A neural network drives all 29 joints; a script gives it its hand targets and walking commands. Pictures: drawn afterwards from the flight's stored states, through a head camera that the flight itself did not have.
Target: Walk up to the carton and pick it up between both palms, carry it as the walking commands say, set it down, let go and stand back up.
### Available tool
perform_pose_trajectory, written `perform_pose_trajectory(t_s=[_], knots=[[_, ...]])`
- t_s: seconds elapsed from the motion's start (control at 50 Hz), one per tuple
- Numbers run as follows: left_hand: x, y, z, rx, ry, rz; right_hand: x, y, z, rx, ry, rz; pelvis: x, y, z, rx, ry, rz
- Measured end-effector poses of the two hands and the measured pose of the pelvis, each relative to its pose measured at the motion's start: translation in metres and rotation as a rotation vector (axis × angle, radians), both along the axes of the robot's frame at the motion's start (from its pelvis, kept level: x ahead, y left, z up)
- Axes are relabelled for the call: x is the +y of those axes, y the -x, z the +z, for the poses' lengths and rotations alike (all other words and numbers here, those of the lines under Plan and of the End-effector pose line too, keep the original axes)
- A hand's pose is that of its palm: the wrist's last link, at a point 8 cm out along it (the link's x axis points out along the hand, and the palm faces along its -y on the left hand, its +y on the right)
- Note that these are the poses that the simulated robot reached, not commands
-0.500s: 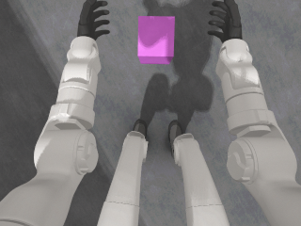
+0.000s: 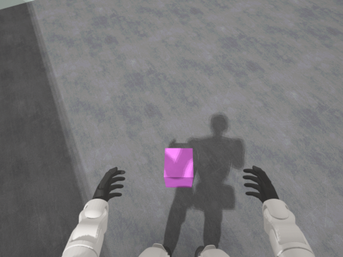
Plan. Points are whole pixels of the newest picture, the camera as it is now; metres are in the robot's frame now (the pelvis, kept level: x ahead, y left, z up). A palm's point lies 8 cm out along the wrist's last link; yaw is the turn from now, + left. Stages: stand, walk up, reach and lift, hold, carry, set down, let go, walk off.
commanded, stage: let go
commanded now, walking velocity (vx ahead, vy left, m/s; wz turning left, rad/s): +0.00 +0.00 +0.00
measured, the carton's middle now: (178, 168) +0.54 +0.02 -0.65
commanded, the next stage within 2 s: stand in 0.72 s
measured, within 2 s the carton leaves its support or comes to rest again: neither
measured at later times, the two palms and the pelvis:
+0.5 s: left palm (85, 234) +0.18 +0.22 -0.05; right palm (303, 236) +0.19 -0.24 -0.04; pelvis +0.02 -0.01 +0.02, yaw +0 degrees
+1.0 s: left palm (64, 228) +0.19 +0.27 -0.06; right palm (313, 237) +0.19 -0.27 -0.06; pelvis +0.06 +0.00 +0.01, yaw +0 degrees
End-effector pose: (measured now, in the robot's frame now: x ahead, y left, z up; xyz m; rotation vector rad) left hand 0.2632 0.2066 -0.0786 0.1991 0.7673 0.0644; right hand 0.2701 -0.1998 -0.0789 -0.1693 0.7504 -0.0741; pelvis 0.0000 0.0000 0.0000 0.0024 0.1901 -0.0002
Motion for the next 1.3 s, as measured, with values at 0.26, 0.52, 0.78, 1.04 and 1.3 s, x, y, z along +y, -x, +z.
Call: perform_pose_trajectory(t_s=[0.26,0.52,0.78,1.04,1.3], knots=[[0.007,0.087,0.011,0.092,0.022,0.011,-0.048,0.105,0.017,0.115,0.033,-0.016,-0.008,-0.015,0.019,-0.19,-0.008,-0.013],[0.012,0.083,0.028,0.044,0.041,0.019,-0.04,0.081,0.035,0.053,0.014,0.043,-0.013,-0.024,0.019,-0.328,-0.009,0.005],[0.024,0.085,0.021,0.106,0.006,0.044,-0.032,0.088,0.021,0.125,0.015,-0.004,-0.006,-0.038,0.018,-0.302,0.001,-0.002],[0.071,0.072,0.018,0.029,-0.11,0.109,-0.074,0.086,0.02,0.069,0.15,-0.094,0.0,-0.065,0.014,-0.23,0.01,0.001],[0.076,0.112,0.01,0.11,-0.12,0.102,-0.074,0.133,0.009,0.151,0.144,-0.098,0.002,-0.039,0.019,-0.238,0.007,-0.011]])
